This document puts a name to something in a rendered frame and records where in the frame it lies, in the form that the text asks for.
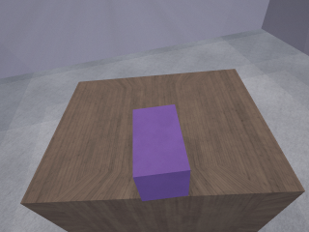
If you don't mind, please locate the pedestal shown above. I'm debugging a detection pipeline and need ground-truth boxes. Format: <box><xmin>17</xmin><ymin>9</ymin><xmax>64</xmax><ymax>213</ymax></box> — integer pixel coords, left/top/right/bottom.
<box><xmin>20</xmin><ymin>69</ymin><xmax>305</xmax><ymax>232</ymax></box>

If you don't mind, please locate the carton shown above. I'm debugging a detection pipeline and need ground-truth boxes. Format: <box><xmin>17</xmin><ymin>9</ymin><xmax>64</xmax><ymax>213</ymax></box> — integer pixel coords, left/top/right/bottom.
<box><xmin>132</xmin><ymin>104</ymin><xmax>191</xmax><ymax>201</ymax></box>

